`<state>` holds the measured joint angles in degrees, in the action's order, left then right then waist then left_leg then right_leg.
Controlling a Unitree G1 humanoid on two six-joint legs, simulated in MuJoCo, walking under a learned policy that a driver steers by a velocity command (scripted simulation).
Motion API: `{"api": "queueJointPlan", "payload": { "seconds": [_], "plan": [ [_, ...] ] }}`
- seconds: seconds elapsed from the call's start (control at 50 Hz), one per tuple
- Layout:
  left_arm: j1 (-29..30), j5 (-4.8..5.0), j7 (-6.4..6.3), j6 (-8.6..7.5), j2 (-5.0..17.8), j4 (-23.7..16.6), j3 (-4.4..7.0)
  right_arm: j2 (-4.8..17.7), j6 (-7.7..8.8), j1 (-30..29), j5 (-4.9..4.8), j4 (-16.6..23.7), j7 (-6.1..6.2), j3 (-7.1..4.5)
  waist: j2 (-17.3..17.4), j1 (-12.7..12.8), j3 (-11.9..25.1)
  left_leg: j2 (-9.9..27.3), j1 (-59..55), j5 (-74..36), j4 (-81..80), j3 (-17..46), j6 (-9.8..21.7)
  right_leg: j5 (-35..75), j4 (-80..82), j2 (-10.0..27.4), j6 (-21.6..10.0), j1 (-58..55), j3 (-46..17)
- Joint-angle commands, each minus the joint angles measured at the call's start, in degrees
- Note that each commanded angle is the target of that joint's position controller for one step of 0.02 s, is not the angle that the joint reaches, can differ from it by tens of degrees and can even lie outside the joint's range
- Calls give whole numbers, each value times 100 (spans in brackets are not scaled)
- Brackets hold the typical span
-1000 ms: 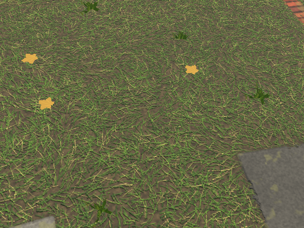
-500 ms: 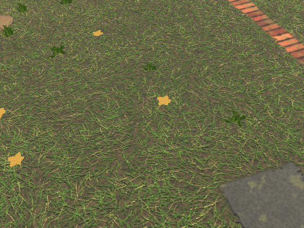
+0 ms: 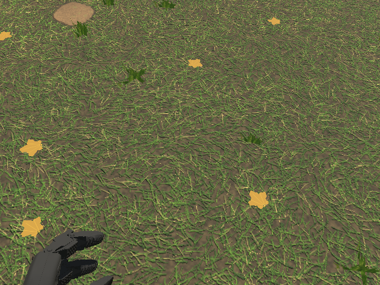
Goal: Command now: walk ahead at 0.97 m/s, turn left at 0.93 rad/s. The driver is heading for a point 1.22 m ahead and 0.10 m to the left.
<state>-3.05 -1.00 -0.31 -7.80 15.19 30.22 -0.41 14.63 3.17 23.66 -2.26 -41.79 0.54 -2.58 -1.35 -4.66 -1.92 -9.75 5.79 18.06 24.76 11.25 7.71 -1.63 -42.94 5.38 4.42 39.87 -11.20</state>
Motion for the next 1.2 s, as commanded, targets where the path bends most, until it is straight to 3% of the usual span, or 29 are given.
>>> {"api": "queueJointPlan", "payload": {
  "seconds": [0.02, 0.08, 0.12, 0.14, 0.16, 0.18, 0.22, 0.3, 0.48, 0.52, 0.56, 0.58, 0.6, 0.62, 0.64, 0.66, 0.7, 0.76, 0.84, 0.94, 0.98, 1.04, 1.06, 1.08, 1.1, 1.12, 1.14, 1.16, 1.2],
  "plan": [
    [445, 239, -10, -39, 525, -434, 231, 1090, 56, -298, -111, 352, 106, -330, 603, 45, -110, 725, 2006, 259, -925, 1188, 523, 757, 1136, -662, 231, -2317, 600],
    [61, 387, -11, -110, 927, -327, 456, 978, -22, -300, -72, 312, 105, -331, 890, 341, 210, 1045, 761, -445, 37, 1600, 264, 38, 1557, -588, 49, -2508, 405],
    [-2182, 386, -70, -92, 1322, 63, 702, 579, -38, -582, 202, 524, -22, -166, 698, 1528, 1758, 764, 1428, -1390, 2858, 998, -209, -1121, 883, 114, -394, -5212, 80],
    [-2663, 70, -22, -41, 1853, 212, 762, -278, 27, 342, 27, 802, -63, 74, -1864, 940, 2629, 93, 3362, 1566, 5089, 332, -448, -3797, 2045, 1626, -1307, -7041, -3273],
    [-2386, 91, 61, -17, 1671, 205, 759, 186, 46, 395, -280, 838, -32, 109, -2635, 901, 2384, 718, 4396, 1032, 6046, -23, -461, -5660, 2762, 2057, -1521, -6815, -4888],
    [-1977, 114, 10, 26, 1153, 66, 666, 691, -3, -244, -224, 797, -5, -2, -1671, 1115, 1430, 975, 4664, 404, 6279, -252, -519, -5149, 2782, 1757, -1339, -6097, -3891],
    [-1888, 15, -27, 122, 944, 301, 607, 852, -29, -1227, 105, 975, -47, -76, -117, 1166, 482, 1352, 4369, -15, 5822, -462, -474, -2666, 2637, 1226, -1073, -4819, -1866],
    [-1609, 120, 5, 81, 420, 736, 451, 462, -247, -1377, -84, 1206, -186, -38, -494, 691, -139, 1833, 4222, -91, 5347, -494, -413, -1304, 2984, 972, -1061, -3824, -259],
    [-2014, 78, -5, 64, 1163, 1280, 572, 270, -31, -2709, 25, 1499, -483, 141, 294, 844, -1060, 1449, 3509, -2048, 2225, -1367, -232, 929, 3955, 851, -990, -3640, 1938],
    [-2237, 105, -4, 125, 1462, 1438, 609, 522, 42, -2893, 33, 1568, -509, 30, -109, 691, -773, 872, 2821, -1688, 1774, -1860, -11, 3855, 3491, 918, -997, -4220, 2121],
    [-2307, 152, -46, 249, 1717, 1600, 604, 977, -11, -2013, 43, 1494, -441, -215, -666, -84, -33, 501, 1547, -837, 1582, -1863, 284, 6414, 1963, 1219, -1104, -4573, 2023],
    [-2065, 158, -69, 311, 1743, 1637, 568, 1268, -88, -654, 26, 1148, -334, -402, -705, -888, 618, 513, -169, -1125, 1173, -1708, 477, 6623, 582, 1163, -1068, -3999, 2039],
    [-1997, 127, -104, 282, 1444, 1538, 455, 1531, -174, 518, 14, 753, -205, -517, -285, -1275, 1204, 1142, -2398, -1048, 1286, -695, 495, 3615, -1430, 740, -917, -2331, 1865],
    [-3095, 235, 16, 147, 282, 1360, 136, 1963, -49, 279, 223, 741, -191, -475, 1545, -130, 2336, 2908, -3956, 1185, 617, 2544, 1208, -2749, -3791, -435, -773, -367, 1048],
    [-2316, 502, 18, -28, 987, 1385, 273, 1309, 38, 577, 254, 707, -213, -378, 870, -729, 2755, 2986, -3458, 2291, -458, 3419, 1005, -2587, -4150, -462, -949, -217, 31],
    [-1540, 689, -9, -53, 1020, 1071, 342, 1132, 130, 341, 290, 539, -223, -306, 715, -606, 1390, 2906, -2460, 1921, -838, 2715, 798, -2194, -4136, -334, -902, 317, 187],
    [-1370, 448, -47, 17, 695, 1060, 301, 799, 274, -448, 318, 397, -247, -241, 106, 57, 247, 2602, -679, 702, -1047, 1362, 541, -1355, -3457, 207, -829, 107, 287],
    [-2030, 439, 29, 428, 431, 1380, 337, 254, 413, -870, 316, 233, -288, -152, 428, 590, 30, 2263, 378, -397, -1422, -123, 252, -879, -3195, 602, -711, -534, 269],
    [-1295, 390, 68, 544, 284, 1150, 299, 388, 503, -973, 356, 49, -201, -184, 365, 564, -636, 1834, 796, -1827, -1838, -1629, -180, 197, -2313, 490, -576, 43, 457],
    [-274, 304, 349, 355, 257, 782, 240, 755, 471, -513, 323, -118, 34, -182, -51, 246, -824, 1787, -17, -3434, -1902, -2499, -601, 1574, -250, -20, -786, -106, 1505],
    [-178, 350, 495, 312, 417, 611, 309, 1089, 348, -346, 367, -165, 156, -223, 249, 355, -520, 1884, -779, -5906, -1259, -2627, -825, 1426, 242, -491, -966, -523, 2045],
    [-2092, 457, 452, 561, 1131, 895, 658, 1655, 74, -916, 302, 31, 277, -381, 1029, 1606, 552, 2248, -945, -9019, 1207, -2516, -804, 178, -198, -986, -1312, -2627, 2194],
    [-3611, 414, 343, 700, 1569, 1288, 878, 1606, 93, -1434, 272, 192, 207, -374, 863, 2338, 1017, 2155, 42, -8401, 3036, -2307, -692, 37, -82, -812, -1591, -4419, 1592],
    [-4036, 389, 219, 793, 1463, 1567, 818, 757, 252, -1759, 226, 222, -5, -146, -725, 2361, 510, 992, 1535, -1971, 5990, -2303, -742, 196, 331, -588, -1834, -5058, 1080],
    [-3258, 129, 265, 661, 1272, 1323, 672, -213, 505, -968, 134, 636, -129, 139, -2418, 1074, 699, 212, 3746, 1656, 7784, -1192, -838, -604, 751, -60, -2752, -5800, -1377],
    [-2769, 5, 273, 504, 1006, 973, 590, 218, 731, -942, 38, 931, -216, 184, -1632, 983, 1414, 335, 4405, 1255, 7648, -230, -489, -3131, 2333, 692, -3177, -5970, -3583],
    [-2666, 49, 312, 393, 749, 882, 563, 675, 799, -1641, -5, 1030, -220, 76, -169, 1015, 816, 621, 4205, 693, 6813, -215, -179, -3949, 3121, 660, -2698, -5177, -3788],
    [-2192, 74, 346, 279, 833, 790, 580, 631, 786, -1575, 0, 1081, -197, 63, 593, 486, 312, 820, 4025, 299, 6081, -158, -211, -3996, 3249, 710, -2637, -4198, -3783],
    [-1500, 118, 283, 168, 902, 575, 593, 654, 616, -1396, 243, 904, -99, 36, 884, 126, -92, 1150, 3280, -9, 5232, -24, -540, -2806, 3143, 163, -2565, -2832, -2939]
  ]
}}
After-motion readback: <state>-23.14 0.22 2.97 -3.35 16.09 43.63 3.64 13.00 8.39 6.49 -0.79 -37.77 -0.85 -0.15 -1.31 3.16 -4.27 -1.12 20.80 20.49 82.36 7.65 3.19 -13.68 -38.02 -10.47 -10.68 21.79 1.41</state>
